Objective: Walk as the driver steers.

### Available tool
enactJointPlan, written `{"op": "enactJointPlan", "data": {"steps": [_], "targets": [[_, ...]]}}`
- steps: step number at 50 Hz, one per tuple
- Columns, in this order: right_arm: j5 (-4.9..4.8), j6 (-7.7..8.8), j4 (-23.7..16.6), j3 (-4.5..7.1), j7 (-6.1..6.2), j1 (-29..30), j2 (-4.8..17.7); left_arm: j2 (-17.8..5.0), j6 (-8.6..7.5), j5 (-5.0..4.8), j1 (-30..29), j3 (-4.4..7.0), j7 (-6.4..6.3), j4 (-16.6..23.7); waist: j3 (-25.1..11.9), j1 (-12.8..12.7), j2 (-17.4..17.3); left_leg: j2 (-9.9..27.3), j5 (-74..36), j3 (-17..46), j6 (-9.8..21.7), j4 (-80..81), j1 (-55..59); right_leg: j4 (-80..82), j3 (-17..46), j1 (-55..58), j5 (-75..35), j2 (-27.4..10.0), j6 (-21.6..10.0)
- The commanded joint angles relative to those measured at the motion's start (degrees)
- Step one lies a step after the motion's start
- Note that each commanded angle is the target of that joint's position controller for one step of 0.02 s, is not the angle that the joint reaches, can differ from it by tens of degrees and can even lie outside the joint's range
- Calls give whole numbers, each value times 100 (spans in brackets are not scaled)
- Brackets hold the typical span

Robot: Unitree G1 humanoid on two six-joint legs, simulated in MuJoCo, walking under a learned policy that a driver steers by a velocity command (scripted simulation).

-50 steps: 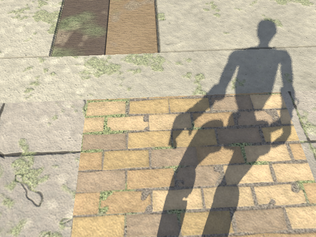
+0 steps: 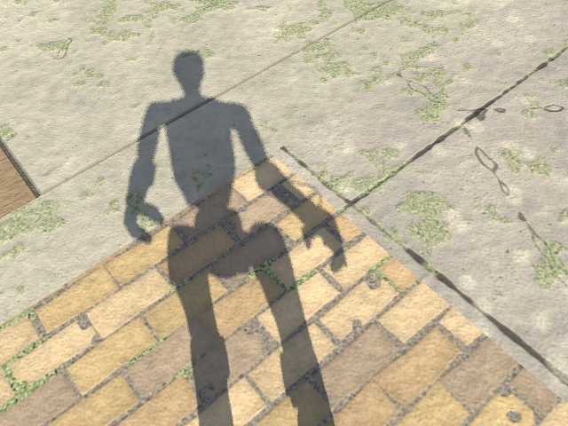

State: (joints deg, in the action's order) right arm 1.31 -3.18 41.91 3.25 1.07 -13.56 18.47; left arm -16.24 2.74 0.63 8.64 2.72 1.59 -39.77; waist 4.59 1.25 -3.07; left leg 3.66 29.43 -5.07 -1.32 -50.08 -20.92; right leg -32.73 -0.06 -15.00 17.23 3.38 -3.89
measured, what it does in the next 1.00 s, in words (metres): steps on the spot: left foot, then right foot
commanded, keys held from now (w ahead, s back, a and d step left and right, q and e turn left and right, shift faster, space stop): e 0.14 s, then no key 0.08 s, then q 0.78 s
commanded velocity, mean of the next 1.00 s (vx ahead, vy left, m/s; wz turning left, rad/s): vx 0.00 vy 0.00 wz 0.11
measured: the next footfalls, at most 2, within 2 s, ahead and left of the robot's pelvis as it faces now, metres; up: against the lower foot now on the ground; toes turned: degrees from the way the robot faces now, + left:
left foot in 0.42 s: +0.06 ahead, +0.11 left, +0.00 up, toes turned -8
right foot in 0.76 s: +0.04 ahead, -0.11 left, +0.00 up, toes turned +9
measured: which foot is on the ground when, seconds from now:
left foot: up 0.00-0.40, down 0.42-0.76, up 0.78-1.00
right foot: down 0.00-0.44, up 0.46-0.74, down 0.76-1.00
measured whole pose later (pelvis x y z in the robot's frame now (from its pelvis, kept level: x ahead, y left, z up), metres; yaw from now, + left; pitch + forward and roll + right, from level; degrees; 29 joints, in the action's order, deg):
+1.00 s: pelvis -0.01 -0.03 +0.02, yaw +13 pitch +0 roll +1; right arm 0.9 -5.1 44.8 4.7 -2.3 -11.1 18.6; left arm -14.7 0.4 1.5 12.9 0.9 -2.4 -43.1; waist 3.9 -0.3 -2.3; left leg -2.6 24.3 2.2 -2.5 -57.4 -24.8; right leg -23.0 -4.2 -9.6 13.6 0.1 -3.2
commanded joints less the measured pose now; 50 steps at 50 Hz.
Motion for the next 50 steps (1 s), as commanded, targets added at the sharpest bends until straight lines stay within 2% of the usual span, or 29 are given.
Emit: {"op": "enactJointPlan", "data": {"steps": [1,3,4,6,8,11,14,17,18,20,21,22,23,24,25,27,29,31,33,36,37,38,39,40,41,42,44,45,50], "targets": [[-81,26,-527,118,22,204,519,-1030,-38,-26,310,286,-133,205,-294,-186,952,-46,-190,727,-54,-1183,-1304,1518,1998,833,-2559,-1683,-1085],[43,44,-401,164,-22,11,625,-856,-43,-55,13,228,-187,273,-432,-58,1128,-128,-698,643,-94,-1156,-1103,1464,1659,865,-2827,-1221,-851],[51,30,-369,163,-46,-55,599,-868,-54,-58,96,226,-174,258,-584,-52,1008,-189,-778,637,-118,-1221,-1033,1421,1644,911,-2981,-1184,-846],[11,1,-393,144,-64,0,498,-967,-92,-57,280,266,-149,200,-664,-97,838,-226,-839,668,-153,-1090,-1084,1409,1769,1003,-2877,-1182,-864],[-5,-31,-413,131,-49,94,445,-986,-106,-37,410,278,-148,156,-618,-163,890,-240,-848,685,-171,-814,-1192,1454,1918,1079,-2532,-1184,-893],[-14,-44,-405,117,-23,214,404,-917,-120,16,594,247,-164,85,-597,-279,990,-254,-781,683,-146,-375,-1079,1492,2085,1066,-2239,-1230,-934],[-43,-25,-315,56,-27,224,264,-715,-156,87,560,137,-196,3,-651,-299,929,-245,-742,627,-35,220,-500,1503,1952,863,-2154,-1254,-899],[-95,-18,-156,-19,-36,164,121,-506,-195,152,435,-18,-236,-148,-627,-272,939,-333,-732,565,99,1152,507,1523,1782,403,-1905,-1214,-764],[-115,-11,-101,-25,-29,118,128,-559,-197,154,419,-29,-253,-215,-580,-237,926,-398,-805,552,148,1477,760,1465,1779,310,-1839,-1231,-726],[-97,67,-11,-40,-12,-65,149,-721,-184,73,309,-16,-314,-301,-460,11,712,-462,-1634,573,264,2723,1364,1157,1689,75,-1752,-1152,-501],[-47,144,-21,-31,12,-40,301,-710,-210,64,400,-23,-340,-321,-497,-31,494,-184,-2057,1021,318,3012,1637,998,1658,-56,-1568,-1056,-286],[31,225,-81,6,33,-96,656,-626,-234,65,487,-33,-349,-246,-608,-150,-112,585,-2801,1995,482,3194,1728,387,1279,-172,-1211,-679,-90],[-80,239,-43,100,-39,132,1003,-568,-186,14,518,-19,-355,-260,-379,-353,-677,1058,-3572,2631,1035,3153,1121,289,575,-204,-119,36,77],[-102,250,-33,77,-104,97,806,-616,-161,85,477,-25,-384,-309,-344,-254,-762,1225,-3761,2911,1284,3208,953,74,362,-56,262,27,147],[-102,253,-40,67,-133,105,729,-598,-162,77,411,-11,-384,-323,-338,-205,-840,1121,-3760,2898,1304,3187,971,-116,278,-113,427,98,159],[-70,210,-18,120,-106,15,776,-570,-153,28,251,22,-338,-283,-339,-88,-819,942,-3695,2922,1308,3149,1156,-663,231,-492,863,177,215],[-73,169,51,198,-69,-115,842,-474,-155,-10,163,10,-312,-209,-471,-35,-597,871,-3887,2929,1375,3096,1402,-1125,303,-807,1104,122,316],[-79,106,47,258,-63,-43,834,-390,-173,-32,124,-18,-330,-162,-565,-30,-447,689,-3771,2848,1313,3030,1471,-1047,283,-850,1003,96,417],[-70,46,16,300,-90,82,806,-371,-193,-50,160,-34,-347,-129,-670,-25,-537,533,-3661,2847,1219,2982,1359,-713,222,-613,837,130,451],[-101,-27,-79,343,-143,482,793,-361,-240,-42,649,-32,-390,-212,-783,-309,-582,217,-3241,2845,873,2723,797,735,114,409,70,209,365],[-128,-16,-133,322,-139,538,694,-525,-271,10,820,15,-436,-248,-787,-375,-389,-18,-2529,2754,595,2499,331,1415,348,956,-213,-30,296],[-132,22,-208,243,-147,328,365,-1043,-282,108,882,117,-488,-206,-785,-259,659,-540,-1234,2196,295,1609,-369,2104,1602,1383,345,-1261,20],[-92,46,-263,216,-94,127,218,-1602,-230,122,356,231,-470,-18,-584,-103,1765,-1348,298,1068,115,518,-1040,2313,2886,914,-121,-2464,-655],[45,34,-188,307,-68,211,672,-1278,-219,176,448,171,-428,-24,-525,-166,1175,-823,392,1157,125,-584,-865,2064,2738,487,-885,-2642,-1045],[12,17,-61,357,-97,146,706,-840,-238,131,230,44,-408,23,-403,5,737,-778,93,1204,158,-1003,-760,1940,2163,333,-1346,-2285,-1000],[0,-21,52,355,-138,-13,642,-660,-248,111,-2,-9,-401,70,-286,131,680,-727,-229,1108,127,-1298,-730,1824,1540,297,-1720,-1897,-819],[-2,-81,100,316,-255,-108,542,-657,-292,98,13,-14,-443,79,-377,98,1050,-694,-535,909,5,-1409,-923,1613,871,753,-2516,-1522,-649],[-18,-94,74,293,-292,-9,515,-674,-292,98,188,-1,-440,38,-420,-15,1058,-692,-565,826,-61,-1320,-973,1529,731,959,-2806,-1498,-662],[-55,-147,-193,198,-373,545,378,-824,-283,87,740,98,-410,-133,-493,-368,1113,-527,-420,626,-146,-451,-1023,1348,608,1633,-3148,-1878,-880]]}}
